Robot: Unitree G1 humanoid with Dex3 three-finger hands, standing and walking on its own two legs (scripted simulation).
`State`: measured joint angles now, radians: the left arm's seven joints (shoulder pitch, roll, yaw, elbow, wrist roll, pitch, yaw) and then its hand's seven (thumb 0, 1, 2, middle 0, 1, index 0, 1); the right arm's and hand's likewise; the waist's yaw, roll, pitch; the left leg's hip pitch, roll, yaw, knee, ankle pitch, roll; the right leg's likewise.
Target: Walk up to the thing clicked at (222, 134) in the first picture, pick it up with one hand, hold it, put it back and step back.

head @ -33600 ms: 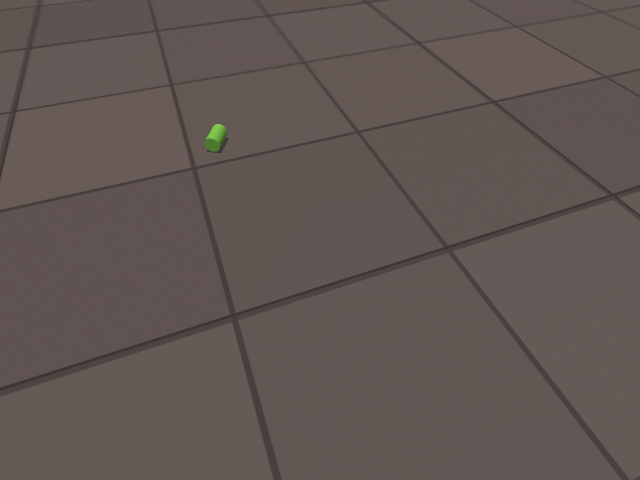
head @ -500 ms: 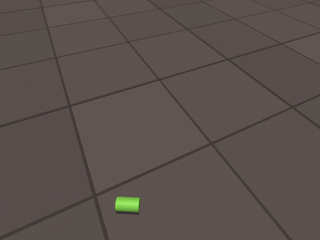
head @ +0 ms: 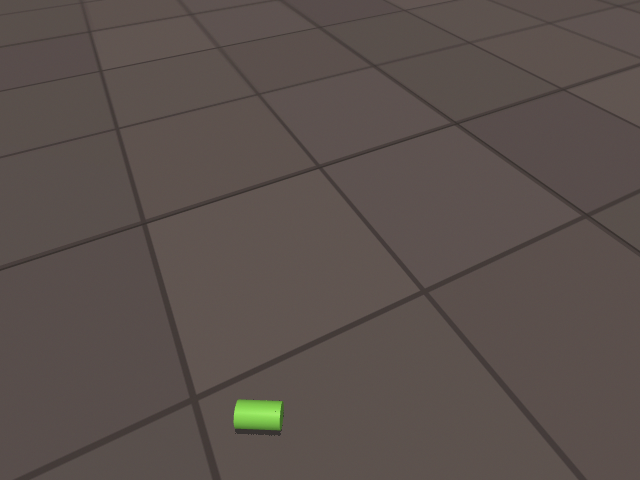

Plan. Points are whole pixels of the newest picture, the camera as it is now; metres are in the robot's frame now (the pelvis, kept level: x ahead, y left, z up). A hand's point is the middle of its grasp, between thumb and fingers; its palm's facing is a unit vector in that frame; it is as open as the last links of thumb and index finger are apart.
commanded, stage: stand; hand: left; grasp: from above
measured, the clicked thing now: (259, 414) +0.46 +0.21 -0.74
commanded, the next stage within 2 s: step back in 1.52 s
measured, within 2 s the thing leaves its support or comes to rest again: neither
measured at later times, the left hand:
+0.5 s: hand out of the picture +0.08 +0.23 -0.16, palm faces +0.01 -0.94 -0.34, open 7.4 cm
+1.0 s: hand out of the picture +0.08 +0.23 -0.15, palm faces -0.01 -0.94 -0.35, open 7.4 cm
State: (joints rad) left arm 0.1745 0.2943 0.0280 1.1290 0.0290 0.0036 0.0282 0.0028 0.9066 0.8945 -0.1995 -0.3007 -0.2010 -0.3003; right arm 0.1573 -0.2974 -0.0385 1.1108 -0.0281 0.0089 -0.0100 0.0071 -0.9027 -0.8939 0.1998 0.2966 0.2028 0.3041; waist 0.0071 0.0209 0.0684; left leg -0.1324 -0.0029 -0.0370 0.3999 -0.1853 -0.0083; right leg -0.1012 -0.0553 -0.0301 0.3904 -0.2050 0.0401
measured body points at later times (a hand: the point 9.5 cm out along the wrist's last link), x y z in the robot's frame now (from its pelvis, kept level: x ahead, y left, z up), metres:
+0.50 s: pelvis +0.01 -0.01 +0.00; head +0.02 -0.02 +0.45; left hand +0.08 +0.28 -0.13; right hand +0.08 -0.30 -0.14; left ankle +0.03 +0.13 -0.74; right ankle +0.01 -0.14 -0.74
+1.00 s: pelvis +0.01 -0.01 +0.00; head +0.02 -0.02 +0.45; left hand +0.08 +0.28 -0.13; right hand +0.08 -0.31 -0.14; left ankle +0.03 +0.13 -0.74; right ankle +0.01 -0.14 -0.74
